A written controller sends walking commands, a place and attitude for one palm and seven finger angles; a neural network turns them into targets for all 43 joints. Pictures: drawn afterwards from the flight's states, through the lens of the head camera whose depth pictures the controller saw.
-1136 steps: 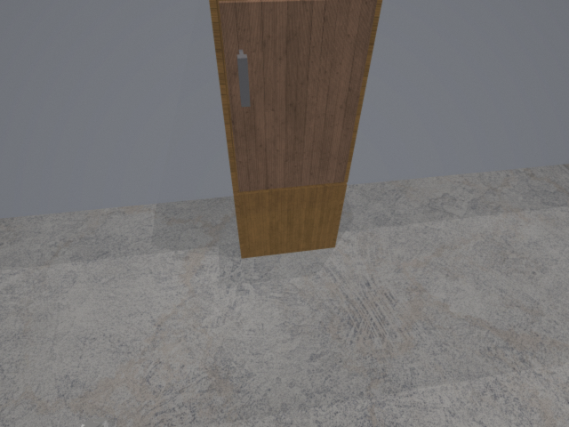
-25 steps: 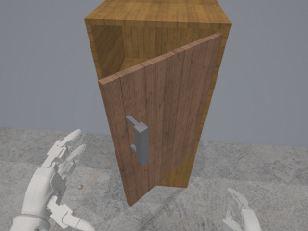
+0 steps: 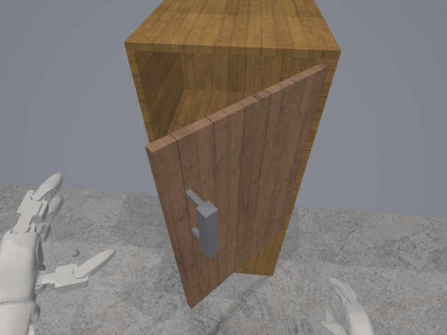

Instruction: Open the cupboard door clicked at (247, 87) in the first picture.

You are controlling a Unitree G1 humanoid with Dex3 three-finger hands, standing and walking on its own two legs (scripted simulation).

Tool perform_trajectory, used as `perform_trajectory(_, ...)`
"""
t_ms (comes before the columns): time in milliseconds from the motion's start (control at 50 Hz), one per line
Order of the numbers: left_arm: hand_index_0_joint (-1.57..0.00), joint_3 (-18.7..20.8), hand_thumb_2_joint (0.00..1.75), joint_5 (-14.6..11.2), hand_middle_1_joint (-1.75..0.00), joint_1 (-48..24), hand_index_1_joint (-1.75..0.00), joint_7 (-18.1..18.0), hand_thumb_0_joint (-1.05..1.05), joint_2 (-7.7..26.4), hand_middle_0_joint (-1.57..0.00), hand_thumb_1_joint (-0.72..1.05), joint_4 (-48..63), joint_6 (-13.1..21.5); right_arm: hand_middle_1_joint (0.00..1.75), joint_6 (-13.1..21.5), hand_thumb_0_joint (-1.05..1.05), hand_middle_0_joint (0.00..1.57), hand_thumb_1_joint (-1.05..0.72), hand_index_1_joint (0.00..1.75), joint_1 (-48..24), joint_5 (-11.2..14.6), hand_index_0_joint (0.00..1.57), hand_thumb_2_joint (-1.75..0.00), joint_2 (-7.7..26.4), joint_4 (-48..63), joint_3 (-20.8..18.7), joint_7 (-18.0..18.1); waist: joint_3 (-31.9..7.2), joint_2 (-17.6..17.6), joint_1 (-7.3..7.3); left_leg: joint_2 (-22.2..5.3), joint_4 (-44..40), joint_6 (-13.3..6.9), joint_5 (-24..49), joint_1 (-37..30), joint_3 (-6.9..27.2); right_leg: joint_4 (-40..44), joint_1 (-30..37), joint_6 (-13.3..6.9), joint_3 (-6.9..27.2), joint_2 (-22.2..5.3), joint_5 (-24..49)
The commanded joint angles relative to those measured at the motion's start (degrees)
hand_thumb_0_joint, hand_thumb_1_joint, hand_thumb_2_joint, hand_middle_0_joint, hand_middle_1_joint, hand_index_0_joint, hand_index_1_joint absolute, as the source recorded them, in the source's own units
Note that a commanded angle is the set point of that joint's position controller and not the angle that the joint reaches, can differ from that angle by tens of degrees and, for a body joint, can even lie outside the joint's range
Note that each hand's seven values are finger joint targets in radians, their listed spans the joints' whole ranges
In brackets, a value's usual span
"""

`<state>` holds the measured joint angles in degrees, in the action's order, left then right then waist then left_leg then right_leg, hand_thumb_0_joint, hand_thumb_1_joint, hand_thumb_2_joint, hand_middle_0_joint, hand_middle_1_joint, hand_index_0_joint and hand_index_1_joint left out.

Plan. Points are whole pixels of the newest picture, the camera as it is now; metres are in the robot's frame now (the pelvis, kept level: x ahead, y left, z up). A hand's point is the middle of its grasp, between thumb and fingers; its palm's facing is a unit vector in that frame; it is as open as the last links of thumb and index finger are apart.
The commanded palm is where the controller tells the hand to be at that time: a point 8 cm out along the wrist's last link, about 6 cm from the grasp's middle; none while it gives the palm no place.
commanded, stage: draw the hand back to the body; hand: left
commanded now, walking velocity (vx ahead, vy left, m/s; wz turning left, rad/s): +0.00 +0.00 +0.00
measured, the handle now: (201, 223) +0.28 +0.08 +0.08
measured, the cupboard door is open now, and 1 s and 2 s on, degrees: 46 46 46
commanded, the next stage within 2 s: step back with the hand held close in 0.66 s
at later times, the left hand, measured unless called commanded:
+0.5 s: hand (70, 224) +0.21 +0.25 +0.16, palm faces +0.45 -0.81 -0.37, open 7.6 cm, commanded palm +0.16 +0.28 +0.18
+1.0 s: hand (59, 236) +0.19 +0.25 +0.16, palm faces +0.38 -0.80 -0.46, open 7.4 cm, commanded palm +0.13 +0.29 +0.19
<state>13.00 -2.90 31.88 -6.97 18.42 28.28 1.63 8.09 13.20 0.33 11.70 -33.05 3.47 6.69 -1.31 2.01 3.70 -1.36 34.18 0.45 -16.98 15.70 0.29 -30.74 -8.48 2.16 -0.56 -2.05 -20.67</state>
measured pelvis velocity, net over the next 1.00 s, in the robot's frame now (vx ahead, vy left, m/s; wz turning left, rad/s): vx -0.02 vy -0.01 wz -0.01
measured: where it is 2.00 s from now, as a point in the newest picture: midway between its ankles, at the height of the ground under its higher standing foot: outside the picture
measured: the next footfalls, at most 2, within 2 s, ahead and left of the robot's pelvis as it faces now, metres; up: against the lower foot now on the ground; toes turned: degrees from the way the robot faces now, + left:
left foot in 1.60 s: -0.06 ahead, +0.12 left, +0.00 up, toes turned +4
right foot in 1.92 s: -0.28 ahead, -0.10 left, +0.00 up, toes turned +0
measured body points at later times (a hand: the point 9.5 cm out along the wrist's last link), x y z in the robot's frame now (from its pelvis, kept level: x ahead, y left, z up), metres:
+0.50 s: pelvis +0.02 -0.01 +0.01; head +0.00 -0.03 +0.46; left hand +0.18 +0.29 +0.18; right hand +0.21 -0.24 -0.07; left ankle +0.02 +0.12 -0.73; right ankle -0.04 -0.15 -0.73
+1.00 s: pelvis -0.02 -0.01 +0.01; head +0.00 -0.02 +0.46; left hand +0.16 +0.29 +0.19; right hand +0.17 -0.25 -0.07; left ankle +0.02 +0.12 -0.73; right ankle -0.04 -0.15 -0.73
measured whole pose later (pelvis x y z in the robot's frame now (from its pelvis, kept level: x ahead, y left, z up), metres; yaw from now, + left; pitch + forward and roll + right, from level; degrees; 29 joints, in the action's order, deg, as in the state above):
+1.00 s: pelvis -0.02 -0.01 +0.01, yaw -1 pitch -1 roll -1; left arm 21.9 -3.3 28.9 -5.7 21.3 25.1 6.0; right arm -0.1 8.5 0.5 13.4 -32.8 -0.3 4.5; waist 2.2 2.6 1.1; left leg -3.0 26.6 1.4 -11.4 14.1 0.1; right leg -22.5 -7.0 1.4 -0.4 -0.4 -14.4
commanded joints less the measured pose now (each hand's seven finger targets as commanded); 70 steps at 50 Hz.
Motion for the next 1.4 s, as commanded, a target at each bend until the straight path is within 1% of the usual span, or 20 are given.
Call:
perform_trajectory(0, -0.18, 7.22, 0.7, 0.09, -0.3, -4.44, -0.3, -1.24, 0.0, 8.41, -0.18, 0.44, 11.44, 4.44, 0.3, 3.24, 0.0, 0.2, -0.9, 0.3, -8.27, -0.49, 0.2, -0.9, 6.27, 8.85, -2.76, 0.25, -3.03, 1.84, 0.11, 0.38, -7.95, -1.19, 14.29, -8.05, -0.8, 6.08, -2.73, -2.66, -2.82, 2.15, 15.91)
perform_trajectory(80, -0.19, 9.65, 0.76, -0.26, -0.3, -5.1, -0.3, -1.2, 0.0, 9.28, -0.19, 0.58, 9.4, 4.3, 0.3, 2.18, 0.0, 0.2, -0.9, 0.3, -8.55, -0.61, 0.2, -0.9, 6.23, 8.11, -3.19, -0.05, -2.96, -0.12, 0.28, 0.24, -8.73, -1.23, 17.66, -9.26, -1.45, 7.05, -0.85, -2.51, -2.86, 2.18, 19.49)
perform_trajectory(160, -0.19, 11.83, 0.82, -0.24, -0.3, -8.45, -0.3, -1.19, 0.0, 11.02, -0.19, 0.73, 9.68, 4.58, 0.3, 1.49, 0.0, 0.2, -0.9, 0.3, -8.99, -0.64, 0.2, -0.9, 6.46, 7.59, -3.51, -0.36, -3.27, 3.78, 0.4, 0.3, -9.32, -1.09, 19.22, -10.8, -1.97, 8.14, 0.15, -2.62, -2.47, 2.18, 20.65)
perform_trajectory(260, -0.2, 14.38, 0.9, -0.65, -0.3, -10.66, -0.3, -1.4, 0.0, 12.55, -0.2, 0.9, 8.54, 4.75, 0.3, 0.81, 0.0, 0.2, -0.9, 0.3, -9.03, -0.74, 0.2, -0.9, 6.51, 7.02, -3.93, -0.5, -4.59, 1.58, 0.49, 0.33, -9.44, -1.25, 22.07, -12.25, -2.33, 8.65, 1.59, -2.49, -2.59, 2.22, 23.89)
perform_trajectory(360, -0.2, 11.68, 0.9, -0.89, -0.3, -8.03, -0.3, -0.43, 0.0, 9.28, -0.2, 0.9, 5.06, 4.08, 0.3, -0.15, 0.0, 0.2, -0.9, 0.3, -9.32, -0.62, 0.2, -0.9, 6.64, 6.99, -4.35, -1.18, -3.39, 0.37, 0.37, 0.29, -9.76, -1.53, 23.62, -12.39, -2.89, 9.1, 1.68, -2.01, -2.55, 2.15, 25.97)
perform_trajectory(520, -0.2, 14.1, 0.9, -0.75, -0.3, -10.23, -0.3, -0.76, 0.0, 12.45, -0.2, 0.9, 8.2, 5.12, 0.3, -0.29, 0.0, 0.2, -0.9, 0.3, -10.3, -0.81, 0.2, -0.9, 6.19, 7.12, -4.52, -0.69, -4.78, 0.38, 0.76, 0.97, -9.99, -1.82, 21.4, -13.68, -3.41, 10.18, 2.27, -1.84, -2.14, 2.17, 25.92)
perform_trajectory(600, -0.2, 13.34, 0.9, -0.75, -0.3, -10.72, -0.3, -0.79, 0.0, 11.68, -0.2, 0.9, 8.15, 5.54, 0.3, 0.18, 0.0, 0.2, -0.9, 0.3, -10.4, -0.7, 0.2, -0.9, 6.11, 6.71, -4.47, -0.64, -2.75, 2.51, 0.37, 0.95, -10.55, -1.55, 19.14, -13.73, -3.42, 11.15, 1.1, -1.85, -2.08, 2.22, 23.27)
perform_trajectory(740, -0.2, 12.57, 0.9, -1.01, -0.3, -10.72, -0.3, -0.28, 0.0, 10.44, -0.2, 0.9, 4.54, 5.92, 0.3, 0.12, 0.0, 0.2, -0.9, 0.3, -10.78, -0.64, 0.2, -0.9, 6.31, 6.2, -4.74, -0.61, -0.67, -0.18, 0.24, 0.82, -11.71, -1.72, 15.84, -13.37, -3.37, 12.51, 0.12, -1.57, -1.96, 2.47, 19.47)
perform_trajectory(760, -0.2, 13.39, 0.9, -1.09, -0.3, -13.56, -0.3, -0.4, 0.0, 11.98, -0.2, 0.9, 6.7, 6.28, 0.3, 0.33, 0.0, 0.2, -0.9, 0.3, -11.03, -0.63, 0.2, -0.9, 6.44, 6.3, -4.73, -0.51, -1.13, -0.48, 0.28, 0.88, -11.87, -1.76, 15.16, -13.67, -3.17, 13.15, 0.29, -1.58, -1.91, 2.5, 18.67)
perform_trajectory(780, -0.2, 19.44, 0.9, -0.61, -0.3, -16.92, -0.3, -0.6, 0.0, 18.7, -0.2, 0.9, 8.32, 8.14, 0.3, -1.09, 0.0, 0.2, -0.9, 0.3, -10.08, -0.38, 0.2, -0.9, 7.91, 7.35, -4.77, -0.98, 3.77, -1.86, -2.4, -0.07, -8.37, -2.62, 13.91, -9.83, -2.59, 16.69, -5.89, -1.28, 1.48, -0.4, 22.44)
perform_trajectory(800, -0.2, 16.43, 0.9, -0.53, -0.3, -12.0, -0.3, 0.05, 0.0, 14.96, -0.2, 0.9, 4.22, 8.15, 0.3, -2.21, 0.0, 0.2, -0.9, 0.3, -10.47, -0.48, 0.2, -0.9, 7.05, 6.39, -4.84, -1.12, 2.78, -4.79, -2.66, 0.16, -6.73, -2.46, 14.09, -9.43, -2.13, 16.2, -5.4, -1.38, 1.37, -1.67, 25.42)
perform_trajectory(840, -0.2, 14.48, 0.9, -0.21, -0.3, -9.4, -0.3, 0.36, 0.0, 13.35, -0.2, 0.9, 4.17, 7.85, 0.3, -3.54, 0.0, 0.2, -0.9, 0.3, -10.37, -0.36, 0.2, -0.9, 7.16, 7.35, -5.15, -1.49, 1.44, -5.87, -2.89, 0.14, -5.82, -2.08, 16.16, -9.11, -2.37, 14.92, -4.72, -1.3, 1.36, -2.45, 30.09)
perform_trajectory(920, -0.2, 15.86, 0.9, -0.38, -0.3, -3.75, -0.3, -0.07, 0.0, 14.03, -0.2, 0.9, 8.56, 8.44, 0.3, -5.45, 0.0, 0.2, -0.9, 0.3, -9.74, -0.05, 0.2, -0.9, 7.59, 9.37, -5.97, -1.65, -5.97, 0.66, -2.77, -1.32, -7.02, -1.78, 26.79, -11.35, -2.53, 10.39, -1.51, -0.89, -0.01, -1.28, 32.67)
perform_trajectory(1000, -0.2, 17.92, 0.9, -0.66, -0.3, -1.63, -0.3, -0.67, 0.0, 15.89, -0.2, 0.9, 12.13, 8.47, 0.3, -6.7, 0.0, 0.2, -0.9, 0.3, -9.78, 0.29, 0.2, -0.9, 7.37, 10.97, -6.33, -1.53, -8.52, -0.01, -2.69, -2.28, -7.15, -1.43, 30.38, -10.76, -2.44, 8.09, -0.88, -0.56, -0.51, -0.41, 33.25)
perform_trajectory(1120, -0.2, 19.3, 0.9, -0.72, -0.3, 0.27, -0.3, -1.68, 0.0, 16.47, -0.2, 0.9, 13.17, 9.4, 0.3, -6.61, 0.0, 0.2, -0.9, 0.3, -9.18, 0.5, 0.2, -0.9, 7.7, 11.76, -6.77, -1.39, -7.36, 2.52, -2.82, -3.29, -9.84, -1.45, 22.1, -4.98, -1.15, 6.46, -1.45, -0.36, -0.25, 0.92, 23.41)
perform_trajectory(1180, -0.2, 19.47, 0.9, -0.6, -0.3, 0.64, -0.3, -1.92, 0.0, 16.0, -0.2, 0.9, 14.06, 10.37, 0.3, -5.76, 0.0, 0.2, -0.9, 0.3, -9.01, 0.51, 0.2, -0.9, 8.17, 12.15, -6.78, -1.46, -5.73, 6.12, -2.84, -4.45, -13.92, -2.03, 10.28, 1.63, 1.03, 4.0, 0.18, -0.41, -0.66, 2.28, 14.68)
perform_trajectory(1240, -0.2, 19.68, 0.9, 0.12, -0.3, 0.44, -0.3, -2.11, 0.0, 14.94, -0.2, 0.9, 13.71, 11.52, 0.3, -4.42, 0.0, 0.2, -0.9, 0.3, -8.6, 0.55, 0.2, -0.9, 8.97, 12.29, -6.77, -1.72, -3.01, 9.28, -3.09, -6.42, -18.93, -3.74, -9.47, 13.88, 4.07, -0.84, 4.79, -0.32, -0.75, 3.66, 8.99)
perform_trajectory(1300, -0.2, 20.37, 0.9, 1.23, -0.3, -0.84, -0.3, -2.21, 0.0, 14.35, -0.2, 0.9, 13.49, 12.57, 0.3, -2.8, 0.0, 0.2, -0.9, 0.3, -8.51, 0.52, 0.2, -0.9, 9.38, 12.2, -7.06, -1.78, -1.5, 12.42, -2.87, -9.23, -22.56, -5.82, -22.65, 25.37, 7.39, -7.59, 10.63, -0.1, -1.5, 5.45, 5.95)
perform_trajectory(1340, -0.2, 20.28, 0.9, 1.54, -0.3, -1.61, -0.3, -2.17, 0.0, 14.1, -0.2, 0.9, 13.6, 13.05, 0.3, -1.89, 0.0, 0.2, -0.9, 0.3, -7.82, 0.5, 0.2, -0.9, 9.29, 11.8, -7.29, -2.04, -1.4, 10.92, -2.92, -8.75, -20.99, -5.76, -24.46, 27.11, 7.37, -7.64, 10.18, -0.74, -1.13, 5.75, 3.64)
perform_trajectory(1380, -0.2, 19.66, 0.9, 0.95, -0.3, -1.34, -0.3, -2.12, 0.0, 14.45, -0.2, 0.9, 14.45, 13.51, 0.3, -1.27, 0.0, 0.2, -0.9, 0.3, -7.33, 0.39, 0.2, -0.9, 7.91, 11.5, -7.06, -2.31, -0.83, 6.5, -3.4, -5.03, -13.94, -3.74, -18.18, 19.25, 4.27, 1.08, 0.63, -2.82, 2.31, 2.96, 0.2)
